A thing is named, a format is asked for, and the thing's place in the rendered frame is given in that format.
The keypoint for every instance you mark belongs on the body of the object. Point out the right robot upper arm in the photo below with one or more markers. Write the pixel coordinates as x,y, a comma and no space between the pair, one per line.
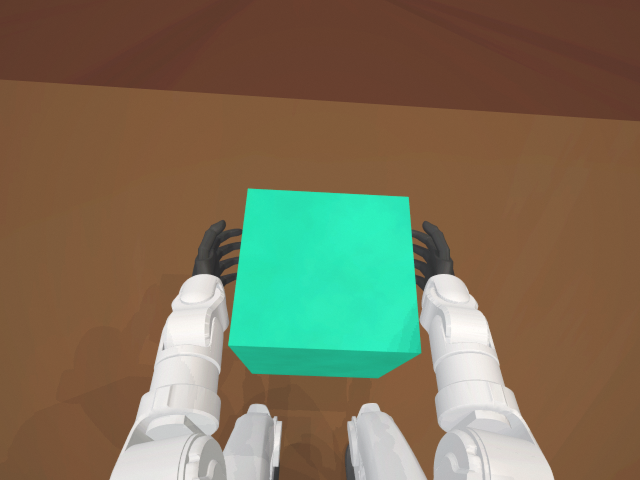
466,453

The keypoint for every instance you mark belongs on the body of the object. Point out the robot left forearm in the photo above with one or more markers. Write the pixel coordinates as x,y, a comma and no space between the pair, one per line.
183,393

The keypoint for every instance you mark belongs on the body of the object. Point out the right robot hand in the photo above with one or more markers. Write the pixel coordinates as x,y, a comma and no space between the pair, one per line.
437,255

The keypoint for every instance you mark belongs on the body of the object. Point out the left robot upper arm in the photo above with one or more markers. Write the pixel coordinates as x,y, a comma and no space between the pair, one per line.
194,456

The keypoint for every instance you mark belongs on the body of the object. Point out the left robot thigh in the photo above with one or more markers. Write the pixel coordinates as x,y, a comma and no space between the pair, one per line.
253,448

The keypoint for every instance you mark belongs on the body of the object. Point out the left robot hand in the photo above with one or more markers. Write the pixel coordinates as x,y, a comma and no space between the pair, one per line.
209,252

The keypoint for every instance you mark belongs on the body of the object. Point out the carton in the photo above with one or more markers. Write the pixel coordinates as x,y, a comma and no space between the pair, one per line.
325,285

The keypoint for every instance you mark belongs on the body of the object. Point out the robot right forearm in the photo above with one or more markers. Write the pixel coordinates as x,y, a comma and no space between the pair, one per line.
471,390

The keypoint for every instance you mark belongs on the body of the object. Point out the robot thigh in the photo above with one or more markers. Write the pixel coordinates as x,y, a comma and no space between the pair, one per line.
377,445
253,448

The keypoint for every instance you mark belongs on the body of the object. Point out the right robot thigh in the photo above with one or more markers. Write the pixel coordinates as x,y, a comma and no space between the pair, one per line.
377,445

